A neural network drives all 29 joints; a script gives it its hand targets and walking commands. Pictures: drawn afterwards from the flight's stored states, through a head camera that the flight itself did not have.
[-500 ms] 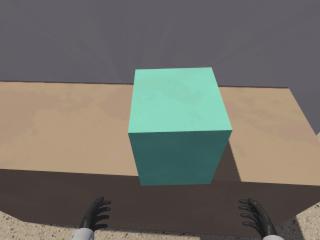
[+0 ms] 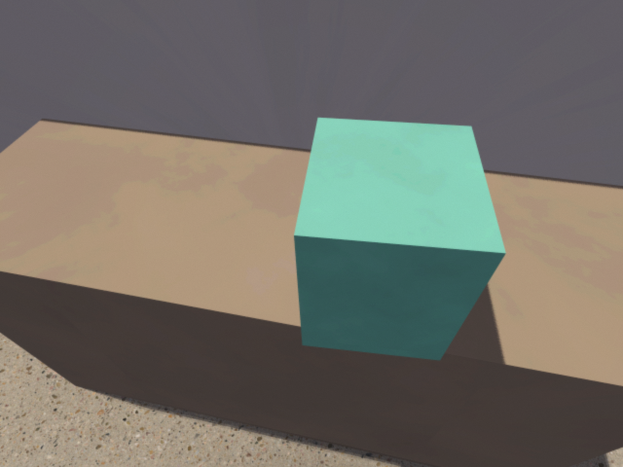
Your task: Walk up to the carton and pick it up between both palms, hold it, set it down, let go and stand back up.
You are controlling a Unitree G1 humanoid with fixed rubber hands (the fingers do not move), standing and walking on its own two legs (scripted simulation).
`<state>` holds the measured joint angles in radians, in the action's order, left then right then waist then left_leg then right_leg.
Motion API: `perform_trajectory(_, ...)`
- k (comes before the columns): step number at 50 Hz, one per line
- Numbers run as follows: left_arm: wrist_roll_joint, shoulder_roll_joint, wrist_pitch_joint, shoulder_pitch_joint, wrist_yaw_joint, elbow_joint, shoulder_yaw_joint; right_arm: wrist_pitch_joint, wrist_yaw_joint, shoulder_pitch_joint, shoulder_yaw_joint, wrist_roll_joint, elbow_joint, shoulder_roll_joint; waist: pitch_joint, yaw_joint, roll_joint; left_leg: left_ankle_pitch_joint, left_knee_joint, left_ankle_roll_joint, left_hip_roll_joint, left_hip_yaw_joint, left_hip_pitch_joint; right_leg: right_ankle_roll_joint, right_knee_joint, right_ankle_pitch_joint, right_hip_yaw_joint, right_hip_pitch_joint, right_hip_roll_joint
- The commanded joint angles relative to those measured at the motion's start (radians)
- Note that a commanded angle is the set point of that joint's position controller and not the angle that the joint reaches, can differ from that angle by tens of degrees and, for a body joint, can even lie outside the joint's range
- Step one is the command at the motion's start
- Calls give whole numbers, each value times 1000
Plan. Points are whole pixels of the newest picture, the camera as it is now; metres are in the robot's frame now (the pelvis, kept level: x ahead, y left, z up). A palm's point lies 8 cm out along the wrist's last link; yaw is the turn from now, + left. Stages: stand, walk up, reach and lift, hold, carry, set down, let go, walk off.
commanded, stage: stand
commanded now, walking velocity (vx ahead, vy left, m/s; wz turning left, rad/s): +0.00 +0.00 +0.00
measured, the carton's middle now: (381, 243) +0.39 -0.06 +0.07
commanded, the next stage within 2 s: none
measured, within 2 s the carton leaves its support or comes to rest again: neither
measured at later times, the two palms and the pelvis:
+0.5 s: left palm out of the picture +0.00 +0.24 -0.13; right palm out of the picture +0.03 -0.24 -0.12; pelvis -0.01 -0.01 +0.00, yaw +2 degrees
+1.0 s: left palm out of the picture -0.03 +0.21 -0.14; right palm out of the picture +0.00 -0.24 -0.13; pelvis -0.02 -0.02 +0.01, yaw +3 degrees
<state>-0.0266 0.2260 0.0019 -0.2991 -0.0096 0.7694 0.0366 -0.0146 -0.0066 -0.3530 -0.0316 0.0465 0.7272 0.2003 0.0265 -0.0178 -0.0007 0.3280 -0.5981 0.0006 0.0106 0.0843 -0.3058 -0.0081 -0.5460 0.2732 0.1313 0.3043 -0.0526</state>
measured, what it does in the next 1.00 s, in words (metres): stands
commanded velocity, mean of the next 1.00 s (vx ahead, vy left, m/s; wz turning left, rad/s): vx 0.00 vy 0.00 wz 0.00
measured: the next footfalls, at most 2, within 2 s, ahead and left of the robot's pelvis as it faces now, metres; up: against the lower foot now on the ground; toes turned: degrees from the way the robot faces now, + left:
none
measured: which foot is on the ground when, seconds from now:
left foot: down 0.00-1.00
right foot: down 0.00-1.00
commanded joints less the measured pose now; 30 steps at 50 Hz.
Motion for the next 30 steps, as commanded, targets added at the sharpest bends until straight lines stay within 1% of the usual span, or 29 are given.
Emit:
perform_trajectory(1,2,106,-15,-10,-5,-35,25,-12,7,-46,-27,-5,-53,106,-2,4,-31,-215,136,-60,-73,108,-109,47,77,-46,-104,-101,-48)
perform_trajectory(2,0,107,-16,-28,-5,-24,24,-12,9,-47,-27,-2,-50,104,4,-4,-60,-186,126,-60,-71,103,-99,48,93,-32,-106,-90,-50)
perform_trajectory(3,-1,99,-18,-16,-6,-8,21,-14,8,-50,-28,-1,-48,101,-16,10,-19,-194,121,-55,-67,104,-102,49,102,-42,-115,-94,-56)
perform_trajectory(4,2,103,-18,-26,-6,-4,26,-14,10,-58,-31,-7,-49,98,-15,3,-27,-198,116,-53,-61,96,-107,48,111,-39,-113,-88,-63)
perform_trajectory(5,4,100,-18,-34,-5,9,25,-15,10,-72,-29,-5,-42,104,6,4,3,-188,117,-51,-61,105,-102,54,114,-20,-119,-104,-64)
perform_trajectory(6,2,92,-18,-33,-5,15,26,-14,12,-55,-31,-3,-37,100,-11,-2,-10,-192,108,-44,-54,90,-87,53,129,-16,-115,-80,-70)
perform_trajectory(7,0,99,-15,-37,-7,27,27,-13,14,-62,-30,-4,-32,94,-22,7,-4,-184,106,-45,-51,93,-84,56,135,-1,-119,-57,-71)
perform_trajectory(8,2,102,-13,-38,-9,33,30,-10,15,-65,-31,-1,-30,89,-31,4,-21,-159,110,-44,-51,94,-93,52,140,20,-118,-59,-68)
perform_trajectory(9,2,109,-12,-34,-9,36,32,-8,15,-68,-33,-2,-26,91,-36,8,-4,-145,117,-44,-51,97,-102,53,143,25,-119,-54,-72)
perform_trajectory(10,4,103,-11,-33,-10,44,35,-10,16,-71,-33,-3,-27,88,-35,6,-1,-151,117,-44,-53,100,-101,54,144,28,-118,-54,-74)
perform_trajectory(11,-1,93,-10,-37,-9,55,34,-9,18,-81,-33,-1,-13,88,-36,4,-18,-136,125,-43,-52,107,-114,54,144,31,-114,-68,-73)
perform_trajectory(12,1,102,-9,-36,-7,57,34,-10,18,-81,-32,-6,-16,86,-31,4,10,-134,137,-44,-58,115,-122,55,137,29,-106,-77,-69)
perform_trajectory(13,3,94,-9,-49,-8,71,36,-10,20,-64,-32,-4,-15,89,-22,-10,-44,-142,143,-48,-60,114,-115,53,134,24,-105,-79,-68)
perform_trajectory(14,-1,94,-11,-50,-8,81,37,-13,22,-65,-31,-6,-10,78,-14,-6,-47,-137,151,-50,-61,124,-120,53,127,9,-97,-103,-64)
perform_trajectory(15,2,98,-11,-56,-8,81,37,-15,23,-62,-26,-7,-11,78,-24,-9,-52,-149,149,-53,-61,126,-120,49,127,-8,-99,-92,-61)
perform_trajectory(16,1,97,-10,-48,-10,97,37,-16,22,-72,-32,-2,0,81,-37,1,-33,-154,150,-46,-61,123,-127,51,125,-5,-99,-97,-66)
perform_trajectory(17,3,86,-10,-50,-10,95,36,-15,23,-70,-27,-6,4,79,-21,-7,-40,-151,153,-47,-56,124,-118,50,125,-7,-95,-107,-63)
perform_trajectory(18,3,86,-9,-53,-10,106,35,-14,23,-66,-31,-6,11,80,-37,-6,-59,-159,156,-48,-59,122,-129,49,127,-15,-92,-110,-59)
perform_trajectory(19,6,79,-10,-65,-10,115,33,-13,25,-79,-28,-7,18,78,-32,-10,-61,-157,165,-48,-58,129,-128,47,125,-12,-89,-117,-56)
perform_trajectory(20,3,81,-10,-67,-12,127,33,-12,27,-95,-31,-7,29,72,-46,1,-33,-160,157,-42,-56,118,-117,52,138,-15,-95,-98,-66)
perform_trajectory(21,3,82,-9,-57,-12,132,35,-11,29,-92,-30,-6,37,82,-25,-6,-35,-171,149,-47,-57,123,-121,58,137,-21,-95,-130,-73)
perform_trajectory(22,3,93,-9,-48,-11,132,36,-11,31,-85,-30,-10,36,78,-35,1,-26,-175,153,-47,-54,125,-115,52,131,-28,-90,-117,-71)
perform_trajectory(24,6,89,-8,-54,-11,153,38,-10,34,-90,-29,-13,46,72,-23,-1,-13,-188,156,-46,-61,131,-94,54,137,-26,-85,-116,-66)
perform_trajectory(25,8,86,-7,-62,-12,163,40,-11,33,-79,-29,-9,46,80,-29,-10,-15,-206,156,-42,-64,131,-99,51,133,-30,-81,-122,-62)
perform_trajectory(26,6,90,-5,-67,-14,170,38,-10,32,-80,-32,-12,53,79,-39,-7,-52,-185,153,-40,-54,119,-106,51,141,-26,-86,-110,-71)
perform_trajectory(27,6,97,-5,-69,-16,175,40,-9,35,-92,-29,-11,66,72,-45,-6,-57,-185,164,-40,-55,124,-115,53,140,-21,-88,-127,-71)
perform_trajectory(28,6,97,-3,-79,-17,181,40,-8,34,-104,-26,-12,73,63,-46,-5,-50,-171,167,-40,-56,123,-116,56,142,-14,-87,-124,-72)
perform_trajectory(29,5,86,-4,-82,-18,188,37,-5,38,-100,-27,-8,80,68,-42,-7,-55,-170,155,-38,-50,117,-106,56,147,-17,-88,-134,-76)
perform_trajectory(30,4,71,-4,-72,-18,195,32,-3,40,-94,-26,-13,86,54,-54,-6,-26,-176,147,-38,-47,114,-102,61,160,-15,-93,-108,-76)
